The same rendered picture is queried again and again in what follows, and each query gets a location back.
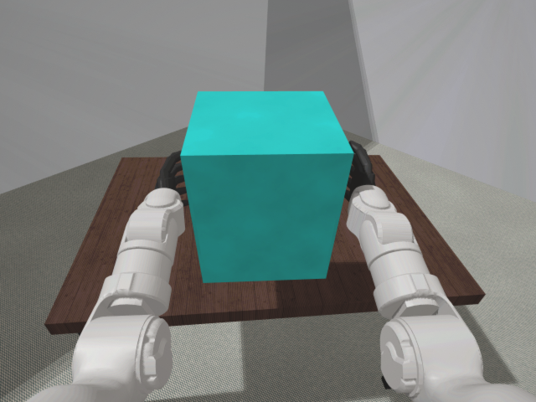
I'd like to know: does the robot left upper arm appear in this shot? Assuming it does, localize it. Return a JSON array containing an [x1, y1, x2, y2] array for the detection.
[[26, 315, 173, 402]]

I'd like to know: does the robot right hand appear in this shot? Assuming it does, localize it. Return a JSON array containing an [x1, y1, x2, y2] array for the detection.
[[344, 141, 376, 202]]

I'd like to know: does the robot right upper arm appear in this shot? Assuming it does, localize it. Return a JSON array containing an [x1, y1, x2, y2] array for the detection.
[[380, 315, 536, 402]]

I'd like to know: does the robot right forearm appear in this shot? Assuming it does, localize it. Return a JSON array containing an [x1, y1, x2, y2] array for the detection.
[[347, 185, 483, 375]]

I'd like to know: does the carton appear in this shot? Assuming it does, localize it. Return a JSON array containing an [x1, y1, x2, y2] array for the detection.
[[180, 91, 354, 283]]

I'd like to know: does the robot left forearm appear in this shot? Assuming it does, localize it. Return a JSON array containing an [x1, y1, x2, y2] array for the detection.
[[72, 188, 185, 379]]

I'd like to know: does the table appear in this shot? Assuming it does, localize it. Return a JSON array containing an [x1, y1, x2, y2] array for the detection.
[[44, 155, 486, 389]]

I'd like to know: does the robot left hand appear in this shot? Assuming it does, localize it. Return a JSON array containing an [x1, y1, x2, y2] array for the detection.
[[154, 151, 189, 207]]

